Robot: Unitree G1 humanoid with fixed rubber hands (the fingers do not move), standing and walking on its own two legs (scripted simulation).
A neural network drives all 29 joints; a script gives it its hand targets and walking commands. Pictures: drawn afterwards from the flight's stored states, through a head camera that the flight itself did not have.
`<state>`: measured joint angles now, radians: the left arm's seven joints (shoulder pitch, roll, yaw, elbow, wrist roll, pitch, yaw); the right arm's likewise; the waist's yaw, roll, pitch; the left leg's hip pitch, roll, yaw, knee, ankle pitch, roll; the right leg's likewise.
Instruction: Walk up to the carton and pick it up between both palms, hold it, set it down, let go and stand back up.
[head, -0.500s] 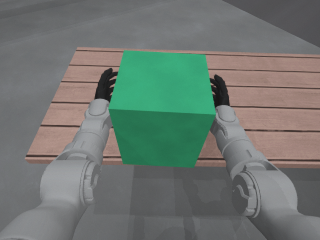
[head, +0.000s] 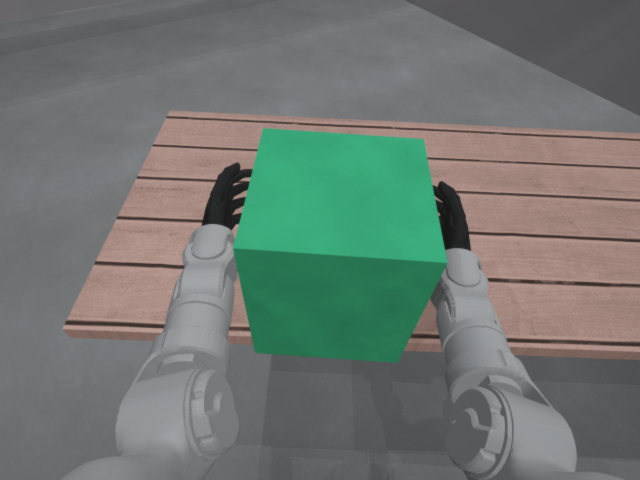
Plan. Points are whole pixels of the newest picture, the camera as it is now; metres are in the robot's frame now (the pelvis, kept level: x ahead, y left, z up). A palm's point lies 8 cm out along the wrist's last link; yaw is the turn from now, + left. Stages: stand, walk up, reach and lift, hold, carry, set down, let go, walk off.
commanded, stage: reach and lift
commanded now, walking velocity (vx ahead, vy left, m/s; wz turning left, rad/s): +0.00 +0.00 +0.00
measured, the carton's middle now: (334, 252) +0.40 +0.01 +0.05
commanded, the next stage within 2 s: none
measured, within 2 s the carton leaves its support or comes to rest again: leaves its support in 1.08 s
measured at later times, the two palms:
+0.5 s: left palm (220, 224) +0.40 +0.16 +0.09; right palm (450, 244) +0.39 -0.14 +0.08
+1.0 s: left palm (221, 224) +0.40 +0.16 +0.09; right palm (451, 245) +0.39 -0.14 +0.08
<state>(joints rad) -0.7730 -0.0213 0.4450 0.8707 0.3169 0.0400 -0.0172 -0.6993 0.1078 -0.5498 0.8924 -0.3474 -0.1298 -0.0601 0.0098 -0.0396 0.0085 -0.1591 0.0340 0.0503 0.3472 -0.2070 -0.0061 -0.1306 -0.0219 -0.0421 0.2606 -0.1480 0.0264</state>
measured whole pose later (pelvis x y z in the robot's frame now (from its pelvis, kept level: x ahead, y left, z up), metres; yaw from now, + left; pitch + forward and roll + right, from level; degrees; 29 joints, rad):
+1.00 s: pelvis +0.00 +0.00 +0.00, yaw +1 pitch +1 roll -1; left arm -0.72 -0.04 0.39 0.75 0.32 0.10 -0.01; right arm -0.66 0.08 -0.43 0.91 -0.24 -0.19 -0.10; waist 0.00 -0.04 0.01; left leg -0.15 0.03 0.03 0.32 -0.19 -0.01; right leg -0.11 -0.02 -0.06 0.23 -0.14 0.02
